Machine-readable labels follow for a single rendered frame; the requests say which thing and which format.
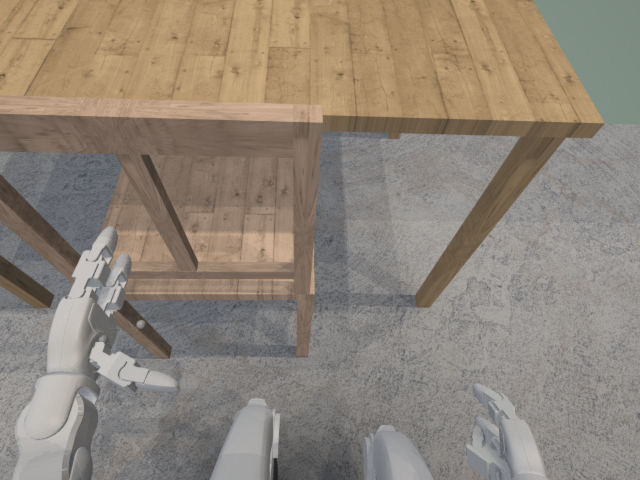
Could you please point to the left robot hand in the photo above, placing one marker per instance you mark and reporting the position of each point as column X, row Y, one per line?
column 83, row 316

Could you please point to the right robot hand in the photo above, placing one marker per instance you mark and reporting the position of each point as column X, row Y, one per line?
column 514, row 450

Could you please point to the robot left forearm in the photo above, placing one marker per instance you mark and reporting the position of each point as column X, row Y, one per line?
column 55, row 430

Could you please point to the chair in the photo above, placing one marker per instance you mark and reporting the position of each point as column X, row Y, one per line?
column 214, row 201

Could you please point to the robot right thigh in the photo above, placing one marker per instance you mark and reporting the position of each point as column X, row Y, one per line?
column 390, row 455

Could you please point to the right robot shin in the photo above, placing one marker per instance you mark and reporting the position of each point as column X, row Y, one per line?
column 386, row 428

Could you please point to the table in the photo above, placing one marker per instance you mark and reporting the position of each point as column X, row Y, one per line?
column 457, row 67

